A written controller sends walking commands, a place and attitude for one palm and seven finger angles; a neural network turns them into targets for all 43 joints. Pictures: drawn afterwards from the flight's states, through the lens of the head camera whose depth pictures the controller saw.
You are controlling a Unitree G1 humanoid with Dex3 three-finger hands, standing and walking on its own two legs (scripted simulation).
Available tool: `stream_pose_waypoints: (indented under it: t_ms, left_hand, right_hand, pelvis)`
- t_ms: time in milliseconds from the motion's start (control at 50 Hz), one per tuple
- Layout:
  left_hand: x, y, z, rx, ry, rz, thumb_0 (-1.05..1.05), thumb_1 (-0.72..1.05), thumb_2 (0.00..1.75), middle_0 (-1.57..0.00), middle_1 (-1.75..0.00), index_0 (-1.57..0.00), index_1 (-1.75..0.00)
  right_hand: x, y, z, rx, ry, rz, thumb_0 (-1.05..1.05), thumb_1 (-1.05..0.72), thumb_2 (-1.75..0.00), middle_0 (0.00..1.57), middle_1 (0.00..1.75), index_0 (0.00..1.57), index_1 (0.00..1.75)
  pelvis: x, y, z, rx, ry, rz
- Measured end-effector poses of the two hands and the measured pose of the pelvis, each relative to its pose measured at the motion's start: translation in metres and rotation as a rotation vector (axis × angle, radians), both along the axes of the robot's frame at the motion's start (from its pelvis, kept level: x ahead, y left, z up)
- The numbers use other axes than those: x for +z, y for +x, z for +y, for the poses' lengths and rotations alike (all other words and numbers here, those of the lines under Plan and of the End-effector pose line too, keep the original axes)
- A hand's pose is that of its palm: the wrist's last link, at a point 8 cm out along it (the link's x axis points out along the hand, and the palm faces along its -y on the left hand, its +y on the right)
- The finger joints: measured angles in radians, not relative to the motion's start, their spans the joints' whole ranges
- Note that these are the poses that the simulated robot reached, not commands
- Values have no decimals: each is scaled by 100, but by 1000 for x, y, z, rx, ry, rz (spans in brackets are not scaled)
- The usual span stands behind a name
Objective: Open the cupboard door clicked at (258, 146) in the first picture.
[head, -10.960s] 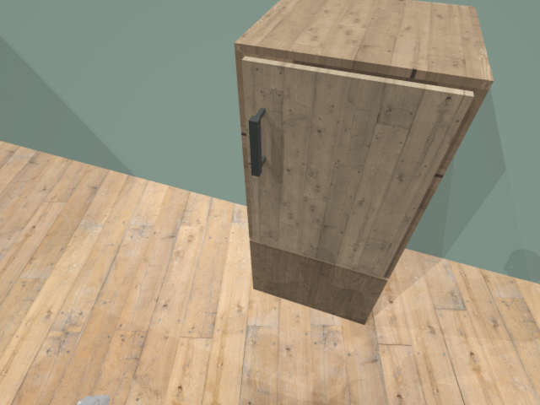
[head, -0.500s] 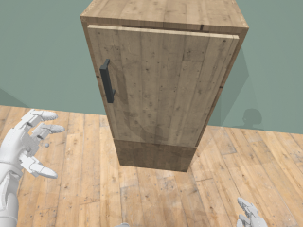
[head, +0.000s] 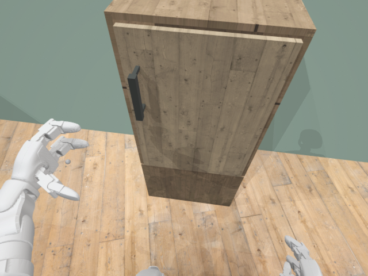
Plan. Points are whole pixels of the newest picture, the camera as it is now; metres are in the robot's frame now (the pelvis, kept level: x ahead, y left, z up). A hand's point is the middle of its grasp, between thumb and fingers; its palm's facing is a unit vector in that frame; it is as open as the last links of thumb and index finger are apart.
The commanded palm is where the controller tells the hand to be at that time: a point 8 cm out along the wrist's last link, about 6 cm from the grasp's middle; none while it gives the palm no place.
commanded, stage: move the hooked fingers beside the handle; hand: left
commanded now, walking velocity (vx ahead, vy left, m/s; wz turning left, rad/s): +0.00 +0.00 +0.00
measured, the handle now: (138, 94) +0.55 +0.16 +0.06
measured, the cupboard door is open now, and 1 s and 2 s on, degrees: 0 0 0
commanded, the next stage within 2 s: none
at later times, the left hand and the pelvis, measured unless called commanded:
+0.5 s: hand (89, 134) +0.39 +0.24 +0.08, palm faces -0.08 -1.00 -0.01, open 13.9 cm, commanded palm +0.37 +0.29 +0.08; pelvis +0.01 +0.00 +0.00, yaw -1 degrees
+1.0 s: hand (100, 114) +0.45 +0.23 +0.08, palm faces -0.09 -1.00 +0.01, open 13.9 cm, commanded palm +0.44 +0.28 +0.08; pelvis +0.01 -0.01 -0.01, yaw -2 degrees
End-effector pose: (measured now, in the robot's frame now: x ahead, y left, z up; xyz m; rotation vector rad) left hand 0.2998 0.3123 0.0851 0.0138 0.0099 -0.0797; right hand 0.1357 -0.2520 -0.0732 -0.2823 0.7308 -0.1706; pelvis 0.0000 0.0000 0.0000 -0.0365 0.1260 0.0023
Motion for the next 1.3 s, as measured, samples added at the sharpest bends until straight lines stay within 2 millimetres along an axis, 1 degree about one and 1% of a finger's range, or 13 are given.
stream_pose_waypoints:
  t_ms: [120, 240, 500, 740, 1040, 1300]
  left_hand:
    - [2, 25, -9, -17, -4, 0, -1, -50, 30, -30, -120, -30, -120]
    - [0, 44, -16, -16, -2, 16, -1, -50, 30, -30, -120, -30, -120]
    - [-1, 74, -20, -5, -1, 12, -1, -50, 30, -30, -120, -30, -120]
    - [-2, 106, -28, -11, -9, 17, -1, -50, 30, -30, -120, -30, -120]
    - [-3, 141, -28, -14, -14, 18, -1, -50, 30, -30, -120, -30, -120]
    - [-5, 181, -42, -21, -14, 26, -1, -50, 30, -30, -120, -30, -120]
  right_hand:
    - [-3, -9, -1, -30, 5, 33, 1, -90, -90, 21, 30, 20, 30]
    - [-8, -20, -2, -57, 13, 85, 1, -90, -90, 21, 30, 20, 30]
    - [-18, -40, -11, -100, 9, 198, 1, -90, -90, 21, 30, 20, 30]
    - [-25, -57, -21, -127, -3, 273, 1, -90, -90, 21, 30, 20, 30]
    - [-35, -97, -26, -189, -10, 405, 1, -90, -90, 20, 30, 20, 30]
    - [-41, -132, -20, -240, -14, 512, 1, -90, -90, 21, 30, 20, 30]
  pelvis:
    - [0, 3, 2, -9, 3, 13]
    - [0, 7, 3, -17, 6, 26]
    - [-2, 13, 0, -23, 7, 53]
    - [-6, 11, -4, -25, 6, 84]
    - [-15, 7, -5, -35, -2, 131]
    - [-23, 5, 0, -44, -12, 181]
